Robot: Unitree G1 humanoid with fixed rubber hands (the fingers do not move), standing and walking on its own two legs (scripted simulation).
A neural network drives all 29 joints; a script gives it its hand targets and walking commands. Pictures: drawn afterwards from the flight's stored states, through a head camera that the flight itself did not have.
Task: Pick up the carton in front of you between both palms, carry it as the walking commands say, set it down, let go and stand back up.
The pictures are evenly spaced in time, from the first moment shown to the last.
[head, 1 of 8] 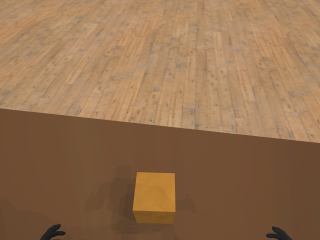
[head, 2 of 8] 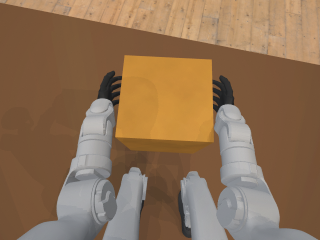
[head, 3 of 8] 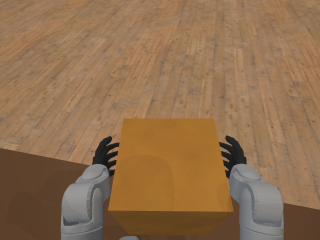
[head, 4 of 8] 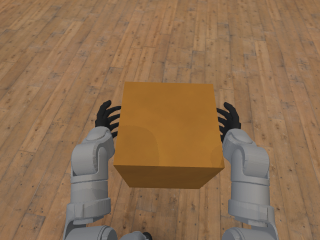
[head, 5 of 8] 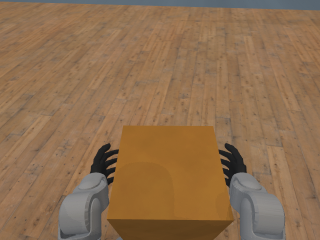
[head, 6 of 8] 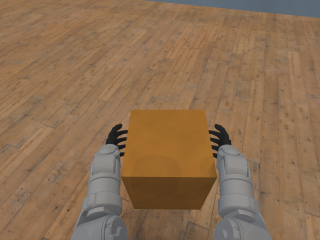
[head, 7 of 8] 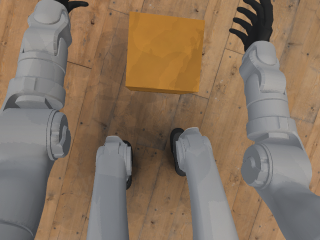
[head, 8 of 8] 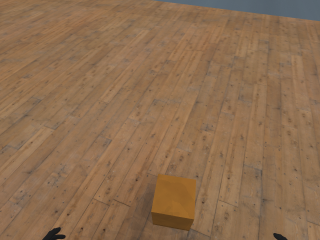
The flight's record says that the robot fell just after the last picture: no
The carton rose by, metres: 0.69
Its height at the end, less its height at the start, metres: -0.14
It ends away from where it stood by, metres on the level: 2.54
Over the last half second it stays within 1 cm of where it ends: yes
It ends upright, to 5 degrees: yes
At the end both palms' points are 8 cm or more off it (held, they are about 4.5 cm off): yes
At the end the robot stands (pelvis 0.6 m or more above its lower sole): yes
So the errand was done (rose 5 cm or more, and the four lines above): yes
